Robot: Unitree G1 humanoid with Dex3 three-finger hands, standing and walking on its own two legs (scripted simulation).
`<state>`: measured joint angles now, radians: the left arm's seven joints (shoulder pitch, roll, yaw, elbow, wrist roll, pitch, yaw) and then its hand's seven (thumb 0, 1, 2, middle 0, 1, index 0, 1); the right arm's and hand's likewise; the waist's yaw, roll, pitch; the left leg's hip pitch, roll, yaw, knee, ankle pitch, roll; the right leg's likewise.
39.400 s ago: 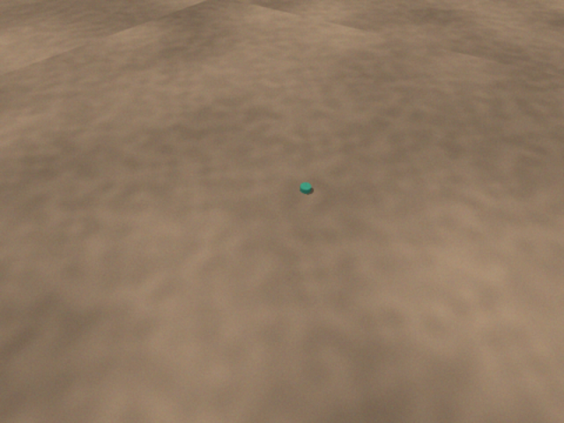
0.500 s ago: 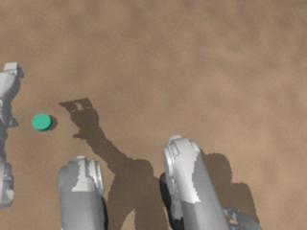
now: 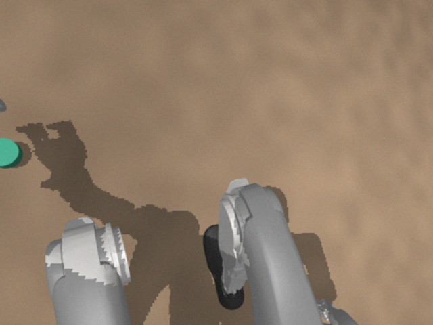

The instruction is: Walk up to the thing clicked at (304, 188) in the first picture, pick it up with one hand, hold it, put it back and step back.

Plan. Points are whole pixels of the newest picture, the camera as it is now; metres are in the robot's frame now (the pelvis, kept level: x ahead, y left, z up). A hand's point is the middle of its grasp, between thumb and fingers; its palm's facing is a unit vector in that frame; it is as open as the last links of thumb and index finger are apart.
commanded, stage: home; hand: left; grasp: from above
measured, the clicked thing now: (4, 153) +0.48 +0.31 -0.30
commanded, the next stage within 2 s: none
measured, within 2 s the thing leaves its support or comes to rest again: neither
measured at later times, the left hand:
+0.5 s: hand out of the picture +0.36 +0.29 +0.00, palm faces -0.31 -0.64 -0.71, open 8.9 cm
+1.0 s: hand out of the picture +0.25 +0.22 +0.22, palm faces +0.14 -0.95 -0.28, open 7.4 cm
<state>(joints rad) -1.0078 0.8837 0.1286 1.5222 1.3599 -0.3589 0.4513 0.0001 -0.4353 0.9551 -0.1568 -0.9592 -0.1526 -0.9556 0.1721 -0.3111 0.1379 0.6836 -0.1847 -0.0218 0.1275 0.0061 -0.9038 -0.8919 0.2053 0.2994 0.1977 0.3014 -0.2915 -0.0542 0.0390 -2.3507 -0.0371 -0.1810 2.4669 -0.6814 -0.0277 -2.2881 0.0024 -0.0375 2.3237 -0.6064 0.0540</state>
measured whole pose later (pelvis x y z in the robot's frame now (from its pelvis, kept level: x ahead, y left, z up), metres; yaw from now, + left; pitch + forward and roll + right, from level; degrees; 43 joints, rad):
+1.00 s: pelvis +0.04 -0.01 +0.30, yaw +7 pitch +22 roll -4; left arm 0.17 0.28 0.06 0.10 -0.02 0.39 0.07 0.01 0.89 0.90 -0.20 -0.30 -0.21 -0.30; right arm 0.16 -0.21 0.05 0.53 0.06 -0.11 -0.09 0.01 -0.91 -0.90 0.21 0.30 0.20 0.30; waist -0.06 0.04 -0.19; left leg -1.26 0.03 -0.10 1.46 -0.60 -0.03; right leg -1.23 -0.03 -0.04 1.39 -0.54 0.03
